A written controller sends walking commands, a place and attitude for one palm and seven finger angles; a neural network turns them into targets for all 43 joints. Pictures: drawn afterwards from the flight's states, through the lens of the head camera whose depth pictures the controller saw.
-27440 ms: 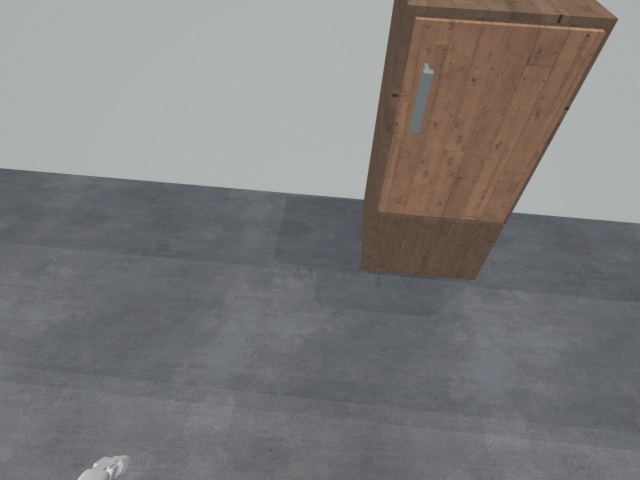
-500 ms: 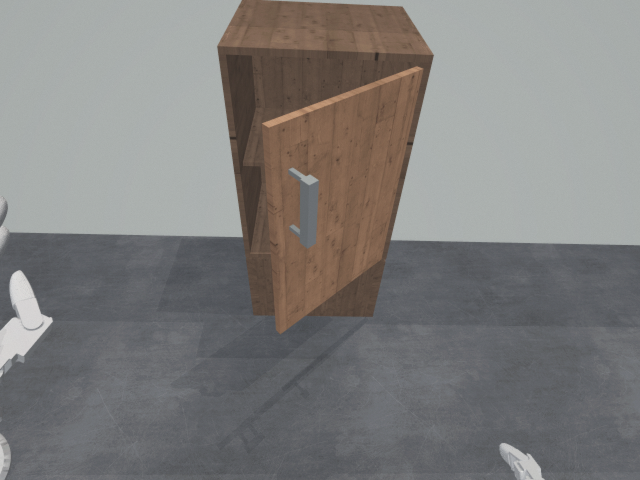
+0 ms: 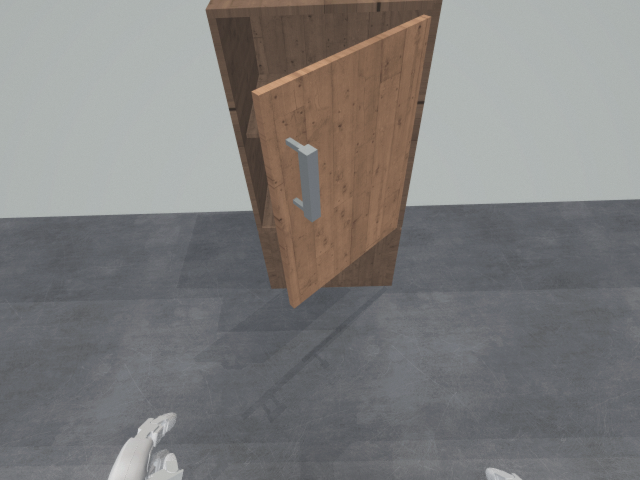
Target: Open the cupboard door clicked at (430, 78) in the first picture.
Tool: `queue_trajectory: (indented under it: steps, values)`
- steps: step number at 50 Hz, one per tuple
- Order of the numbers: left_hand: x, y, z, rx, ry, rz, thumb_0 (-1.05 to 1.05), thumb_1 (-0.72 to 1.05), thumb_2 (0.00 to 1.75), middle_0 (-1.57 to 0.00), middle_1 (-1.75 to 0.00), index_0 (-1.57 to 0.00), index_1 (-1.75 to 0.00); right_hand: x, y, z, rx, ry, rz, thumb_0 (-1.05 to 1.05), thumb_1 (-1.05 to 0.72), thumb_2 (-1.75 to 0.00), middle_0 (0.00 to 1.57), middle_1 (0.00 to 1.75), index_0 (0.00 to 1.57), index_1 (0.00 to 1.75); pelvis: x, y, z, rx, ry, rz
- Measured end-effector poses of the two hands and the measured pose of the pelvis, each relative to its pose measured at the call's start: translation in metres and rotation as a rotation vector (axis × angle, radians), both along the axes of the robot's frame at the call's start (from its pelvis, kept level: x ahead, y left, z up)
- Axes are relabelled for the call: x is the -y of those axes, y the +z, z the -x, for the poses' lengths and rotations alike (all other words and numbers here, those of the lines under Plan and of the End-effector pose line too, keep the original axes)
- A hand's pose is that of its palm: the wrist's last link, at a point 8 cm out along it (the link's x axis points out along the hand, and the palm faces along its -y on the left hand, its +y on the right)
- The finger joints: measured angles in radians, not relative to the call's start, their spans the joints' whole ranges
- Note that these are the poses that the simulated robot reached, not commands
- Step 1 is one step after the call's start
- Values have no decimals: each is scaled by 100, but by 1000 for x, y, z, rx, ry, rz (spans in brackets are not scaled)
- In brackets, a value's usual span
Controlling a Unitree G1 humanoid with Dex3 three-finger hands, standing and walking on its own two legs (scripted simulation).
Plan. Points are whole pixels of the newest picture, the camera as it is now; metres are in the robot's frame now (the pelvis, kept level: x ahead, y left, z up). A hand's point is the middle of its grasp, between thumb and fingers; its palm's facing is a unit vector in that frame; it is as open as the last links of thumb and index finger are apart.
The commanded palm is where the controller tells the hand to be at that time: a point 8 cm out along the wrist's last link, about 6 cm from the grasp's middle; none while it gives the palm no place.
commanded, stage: let the arm hang, fingers relaxed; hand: left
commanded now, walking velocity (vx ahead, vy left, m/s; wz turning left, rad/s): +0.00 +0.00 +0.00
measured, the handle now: (302, 180) +0.60 +0.04 +0.03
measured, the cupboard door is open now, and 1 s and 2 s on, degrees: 42 42 42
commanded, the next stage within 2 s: look to check the result in 0.88 s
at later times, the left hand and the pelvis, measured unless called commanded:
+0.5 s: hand out of the picture +0.00 +0.23 -0.13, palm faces +0.06 -0.95 -0.31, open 7.4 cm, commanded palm none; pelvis -0.02 +0.00 +0.03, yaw +3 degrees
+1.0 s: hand out of the picture +0.05 +0.23 -0.13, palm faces +0.02 -0.96 -0.28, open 7.4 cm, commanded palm none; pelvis -0.01 +0.01 +0.03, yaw +2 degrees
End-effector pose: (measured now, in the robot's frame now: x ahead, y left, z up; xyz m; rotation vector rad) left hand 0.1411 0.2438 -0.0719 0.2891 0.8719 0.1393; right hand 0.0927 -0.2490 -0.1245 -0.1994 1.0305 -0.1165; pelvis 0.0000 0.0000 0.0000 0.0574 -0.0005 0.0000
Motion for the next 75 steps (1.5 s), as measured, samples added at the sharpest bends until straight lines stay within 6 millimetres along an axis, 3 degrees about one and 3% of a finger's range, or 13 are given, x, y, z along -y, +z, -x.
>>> queue_trajectory:
  steps: [3,4,12,17,22,30,44,65,75]
  values:
    - [39,-37,53,-211,-1,122,2,91,90,-20,-30,-20,-30,8,0,24,-112,-27,15,1,-90,-90,20,30,20,30,5,6,3,14,23,26]
    - [40,-40,63,-219,61,145,0,93,90,-20,-30,-20,-30,10,2,33,-152,-29,25,1,-90,-90,20,30,20,30,6,8,4,15,34,36]
    - [8,-47,115,-351,171,105,-3,96,90,-21,-30,-21,-30,9,12,77,-325,-15,67,1,-91,-90,20,30,20,30,7,19,13,27,63,66]
    - [-9,-37,138,-417,187,66,-1,93,90,-20,-30,-20,-30,-4,10,82,-323,-4,26,1,-91,-90,20,30,20,30,3,26,19,30,56,60]
    - [-22,-27,148,-437,198,29,1,92,90,-20,-30,-20,-30,-14,5,79,-301,3,-12,1,-90,-90,20,30,20,30,-1,29,23,35,51,54]
    - [-30,-22,143,-423,195,8,1,91,90,-20,-30,-20,-30,-12,4,78,-293,-4,-12,0,-90,-90,20,30,20,30,-5,29,24,37,44,49]
    - [-25,-27,111,-393,150,34,1,90,90,-20,-30,-20,-30,12,15,81,-327,-30,59,0,-91,-90,20,30,20,30,-6,31,16,33,40,48]
    - [-34,-20,84,-380,148,-1,1,90,90,-20,-30,-20,-30,11,17,29,-267,6,52,0,-90,-90,20,30,20,30,-2,33,-3,22,43,50]
    - [-32,-20,77,-373,150,3,1,90,90,-20,-30,-20,-30,19,21,15,-251,7,71,0,-90,-90,20,30,20,30,0,34,-11,23,44,51]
